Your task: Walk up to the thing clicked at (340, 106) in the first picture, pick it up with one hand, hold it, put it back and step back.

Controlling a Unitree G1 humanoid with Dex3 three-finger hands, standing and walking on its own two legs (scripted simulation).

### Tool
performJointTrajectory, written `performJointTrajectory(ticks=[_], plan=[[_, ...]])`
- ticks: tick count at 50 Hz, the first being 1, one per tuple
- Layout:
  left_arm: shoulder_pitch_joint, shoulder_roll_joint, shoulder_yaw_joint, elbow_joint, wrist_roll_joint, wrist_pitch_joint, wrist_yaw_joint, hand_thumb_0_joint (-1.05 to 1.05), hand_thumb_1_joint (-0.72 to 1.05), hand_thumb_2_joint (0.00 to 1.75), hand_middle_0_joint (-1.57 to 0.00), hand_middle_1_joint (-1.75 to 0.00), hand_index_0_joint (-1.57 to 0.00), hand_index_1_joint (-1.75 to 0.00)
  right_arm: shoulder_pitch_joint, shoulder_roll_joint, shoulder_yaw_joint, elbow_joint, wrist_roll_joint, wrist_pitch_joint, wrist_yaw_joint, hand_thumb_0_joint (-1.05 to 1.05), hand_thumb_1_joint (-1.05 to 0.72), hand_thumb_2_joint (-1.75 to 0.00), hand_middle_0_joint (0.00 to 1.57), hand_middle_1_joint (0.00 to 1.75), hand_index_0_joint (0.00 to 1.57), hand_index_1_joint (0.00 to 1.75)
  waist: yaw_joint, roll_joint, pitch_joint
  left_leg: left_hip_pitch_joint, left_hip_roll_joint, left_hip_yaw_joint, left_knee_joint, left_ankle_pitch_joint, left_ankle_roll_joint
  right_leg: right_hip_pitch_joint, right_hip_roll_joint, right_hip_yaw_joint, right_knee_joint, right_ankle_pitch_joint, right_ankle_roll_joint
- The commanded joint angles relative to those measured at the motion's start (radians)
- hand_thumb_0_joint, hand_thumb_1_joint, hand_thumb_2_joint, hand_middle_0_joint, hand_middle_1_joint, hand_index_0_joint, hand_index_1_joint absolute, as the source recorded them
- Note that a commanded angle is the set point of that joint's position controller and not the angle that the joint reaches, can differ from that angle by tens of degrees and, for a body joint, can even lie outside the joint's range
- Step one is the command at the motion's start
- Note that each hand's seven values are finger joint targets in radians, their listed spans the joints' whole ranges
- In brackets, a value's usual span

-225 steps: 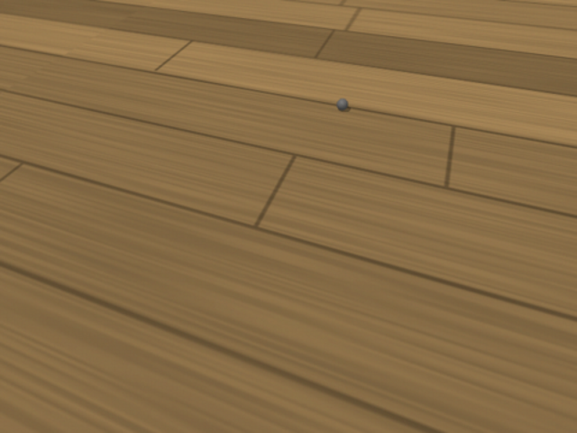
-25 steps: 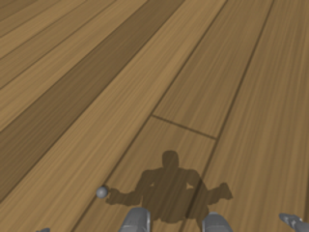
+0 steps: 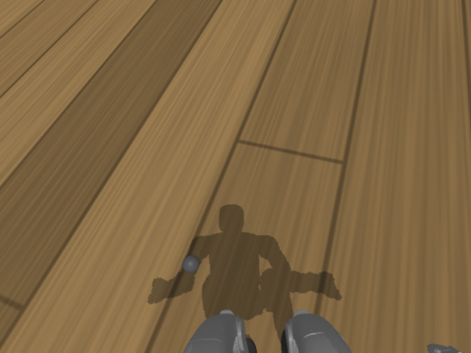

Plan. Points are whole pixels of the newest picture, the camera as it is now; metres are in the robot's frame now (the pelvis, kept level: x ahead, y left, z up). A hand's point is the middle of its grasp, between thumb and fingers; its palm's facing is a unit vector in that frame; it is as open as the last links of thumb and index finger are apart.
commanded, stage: walk up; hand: left
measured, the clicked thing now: (191, 263) +0.45 +0.26 -0.70
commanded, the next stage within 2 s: none
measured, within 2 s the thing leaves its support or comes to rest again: neither
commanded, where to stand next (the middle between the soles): +0.04 +0.09 m, yaw -6 degrees
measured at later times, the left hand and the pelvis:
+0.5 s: hand out of the picture +0.04 +0.50 -0.14, palm faces -0.05 -0.90 -0.43, open 7.4 cm; pelvis -0.05 +0.20 +0.01, yaw -4 degrees
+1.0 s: hand (62, 330) +0.19 +0.36 -0.11, palm faces -0.20 -0.91 -0.36, open 7.3 cm; pelvis -0.01 +0.13 +0.02, yaw -10 degrees
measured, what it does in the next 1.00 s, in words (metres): steps to the left: left foot, then right foot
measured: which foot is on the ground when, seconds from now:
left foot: up 0.00-0.26, down 0.28-0.88, up 0.90-1.00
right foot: down 0.00-0.32, up 0.34-0.82, down 0.84-1.00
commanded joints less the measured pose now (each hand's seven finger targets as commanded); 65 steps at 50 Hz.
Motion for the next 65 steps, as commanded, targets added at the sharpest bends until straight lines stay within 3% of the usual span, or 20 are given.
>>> performJointTrajectory(ticks=[1,5,11,14,15,16,17,18,20,22,34,39,42,44,46,49,56,60,63,65], plan=[[0.019,0.403,0.140,-0.094,0.017,-0.008,0.053,0.00,0.90,0.90,-0.20,-0.30,-0.20,-0.30,0.025,-0.225,-0.082,-0.111,-0.007,-0.012,-0.028,0.00,-0.90,-0.90,0.20,0.30,0.20,0.30,0.037,-0.131,-0.280,-0.238,0.095,-0.275,0.440,-0.104,-0.044,0.232,-0.588,0.734,-0.360,0.144,-0.301],[0.008,0.351,0.130,-0.079,0.024,-0.016,0.034,0.00,0.90,0.90,-0.20,-0.30,-0.20,-0.30,0.010,-0.220,-0.091,-0.077,0.002,-0.013,0.009,0.00,-0.90,-0.90,0.20,0.30,0.20,0.30,0.041,-0.195,-0.167,-0.127,0.041,-0.222,0.437,0.062,-0.037,-0.008,-0.344,0.401,-0.294,-0.067,-0.163],[-0.111,0.363,0.130,-0.083,0.069,0.011,-0.012,0.00,0.90,0.90,-0.20,-0.30,-0.20,-0.30,0.093,-0.176,-0.070,0.033,0.067,-0.029,0.015,0.00,-0.90,-0.90,0.20,0.30,0.20,0.30,0.030,-0.482,-0.217,0.147,0.048,0.018,-0.041,-0.052,-0.057,-0.123,-0.182,0.209,-0.278,-0.375,-0.086],[-0.090,0.313,0.121,-0.055,0.063,0.051,-0.043,0.00,0.90,0.90,-0.20,-0.30,-0.20,-0.30,0.235,-0.183,-0.073,0.137,0.062,-0.072,-0.024,0.00,-0.90,-0.90,0.20,0.30,0.20,0.30,-0.025,-0.269,-0.258,0.340,-0.006,0.094,-0.405,0.031,-0.086,-0.150,-0.120,0.176,0.054,-0.425,-0.056],[-0.073,0.228,0.098,-0.052,0.052,0.064,-0.042,0.00,0.90,0.90,-0.20,-0.30,-0.20,-0.30,0.252,-0.225,-0.075,0.149,0.041,-0.090,-0.040,0.00,-0.90,-0.90,0.20,0.30,0.20,0.30,-0.044,-0.046,-0.177,0.306,0.052,-0.100,-0.506,-0.165,-0.065,-0.290,-0.040,0.181,0.307,-0.396,-0.023],[-0.075,0.159,0.072,-0.067,0.035,0.061,-0.039,0.00,0.90,0.90,-0.20,-0.30,-0.20,-0.30,0.158,-0.317,-0.082,0.107,0.023,-0.105,-0.050,0.00,-0.90,-0.90,0.20,0.30,0.20,0.30,-0.002,0.109,-0.080,0.159,0.313,-0.581,-0.641,-0.415,0.005,-0.474,0.028,0.208,0.519,-0.291,0.019],[-0.189,0.234,0.087,-0.073,0.042,0.053,-0.029,0.00,0.90,0.90,-0.20,-0.30,-0.20,-0.30,-0.010,-0.419,-0.079,0.083,0.049,-0.115,-0.050,0.00,-0.90,-0.90,0.20,0.30,0.20,0.30,0.005,0.068,0.040,-0.069,0.499,-0.877,-0.859,-0.593,0.160,-0.443,-0.039,0.303,0.459,-0.194,0.029],[-0.230,0.289,0.089,-0.050,0.042,0.040,-0.043,0.00,0.90,0.90,-0.20,-0.30,-0.20,-0.30,-0.181,-0.405,-0.070,0.061,0.046,-0.131,-0.056,0.00,-0.90,-0.90,0.20,0.30,0.20,0.30,0.046,0.000,0.115,-0.191,0.535,-0.914,-0.863,-0.604,0.233,-0.325,-0.091,0.310,0.441,-0.139,0.047],[-0.122,0.296,0.106,0.044,0.009,0.038,-0.073,0.00,0.90,0.90,-0.20,-0.30,-0.20,-0.30,-0.153,-0.313,-0.043,0.096,0.024,-0.169,-0.072,0.00,-0.90,-0.90,0.20,0.30,0.20,0.30,0.079,-0.098,0.096,-0.032,0.316,-0.522,-0.683,-0.261,0.087,-0.324,-0.076,0.332,0.402,-0.007,0.054],[-0.039,0.266,0.110,0.082,0.006,0.062,-0.094,0.00,0.90,0.90,-0.20,-0.30,-0.20,-0.30,-0.050,-0.302,-0.040,0.159,0.038,-0.192,-0.081,0.00,-0.90,-0.90,0.20,0.30,0.20,0.30,0.069,-0.027,0.045,0.112,0.273,-0.426,-0.659,-0.125,0.016,-0.298,-0.047,0.287,0.382,0.023,0.049],[-0.226,0.216,0.095,-0.047,0.035,0.096,-0.149,0.00,0.90,0.90,-0.20,-0.30,-0.20,-0.30,0.208,-0.251,-0.046,0.205,0.049,-0.218,-0.130,0.00,-0.90,-0.90,0.20,0.30,0.20,0.30,-0.024,0.052,-0.172,0.637,0.338,-0.248,-0.466,0.816,0.114,-0.349,-0.062,0.230,0.243,-0.098,0.044],[-0.231,0.189,0.087,-0.042,0.024,0.082,-0.160,0.00,0.90,0.90,-0.20,-0.30,-0.20,-0.30,0.144,-0.276,-0.038,0.162,0.049,-0.206,-0.122,0.00,-0.90,-0.90,0.20,0.30,0.20,0.30,0.002,0.096,-0.168,0.441,0.298,-0.114,-0.424,0.803,0.135,-0.101,-0.099,0.080,0.006,-0.048,0.022],[0.001,0.217,0.110,0.056,0.016,0.070,-0.147,0.00,0.90,0.90,-0.20,-0.30,-0.20,-0.30,0.067,-0.235,-0.005,0.137,0.069,-0.197,-0.111,0.00,-0.90,-0.90,0.20,0.30,0.20,0.30,0.138,-0.029,-0.289,0.247,0.198,-0.006,-0.130,0.766,0.066,0.338,-0.041,0.032,-0.240,0.193,-0.012],[0.031,0.353,0.150,0.042,0.028,0.063,-0.126,0.00,0.90,0.90,-0.20,-0.30,-0.20,-0.30,0.156,-0.111,0.043,0.119,0.086,-0.196,-0.114,0.00,-0.90,-0.90,0.20,0.30,0.20,0.30,0.141,-0.437,-0.344,-0.094,0.004,-0.045,0.182,-0.074,-0.011,0.535,-0.326,0.524,-0.298,0.355,-0.133],[-0.057,0.337,0.135,0.001,0.007,0.070,-0.119,0.00,0.90,0.90,-0.20,-0.30,-0.20,-0.30,0.072,-0.212,0.004,0.149,0.084,-0.181,-0.133,0.00,-0.90,-0.90,0.20,0.30,0.20,0.30,0.144,-0.330,-0.277,-0.077,0.024,-0.087,0.306,-0.176,-0.019,0.356,-0.429,0.632,-0.400,0.238,-0.284],[-0.199,0.231,0.098,-0.027,0.006,0.072,-0.110,0.00,0.90,0.90,-0.20,-0.30,-0.20,-0.30,0.141,-0.192,0.021,0.217,0.090,-0.177,-0.117,0.00,-0.90,-0.90,0.20,0.30,0.20,0.30,0.053,-0.235,-0.169,0.014,0.047,-0.102,0.173,-0.065,-0.006,0.143,-0.274,0.318,-0.302,0.287,-0.182],[-0.240,0.244,0.076,-0.021,0.002,0.064,-0.097,0.00,0.90,0.90,-0.20,-0.30,-0.20,-0.30,0.084,-0.154,0.025,0.218,0.073,-0.167,-0.092,0.00,-0.90,-0.90,0.20,0.30,0.20,0.30,0.047,-0.355,-0.215,0.147,0.040,-0.029,-0.172,0.087,-0.026,0.093,-0.317,0.300,-0.208,0.552,-0.184],[-0.267,0.214,0.059,-0.024,-0.015,0.083,-0.096,0.00,0.90,0.90,-0.20,-0.30,-0.20,-0.30,0.032,-0.207,-0.001,0.210,0.047,-0.164,-0.083,0.00,-0.90,-0.90,0.20,0.30,0.20,0.30,0.028,-0.189,-0.214,0.254,0.086,-0.147,-0.375,0.390,0.019,-0.045,-0.253,0.263,-0.117,0.244,-0.073],[-0.220,0.214,0.068,0.019,-0.016,0.096,-0.088,0.00,0.90,0.90,-0.20,-0.30,-0.20,-0.30,-0.100,-0.296,-0.018,0.168,0.047,-0.166,-0.068,0.00,-0.90,-0.90,0.20,0.30,0.20,0.30,0.048,0.057,-0.210,0.062,0.381,-0.582,-0.640,0.280,0.256,0.059,-0.049,0.143,0.259,-0.242,0.022],[-0.197,0.216,0.075,0.039,-0.008,0.091,-0.096,0.00,0.90,0.90,-0.20,-0.30,-0.20,-0.30,-0.118,-0.249,-0.008,0.153,0.037,-0.166,-0.072,0.00,-0.90,-0.90,0.20,0.30,0.20,0.30,0.056,-0.014,-0.225,0.089,0.333,-0.476,-0.583,0.379,0.241,0.049,-0.065,0.172,0.290,-0.267,0.024]])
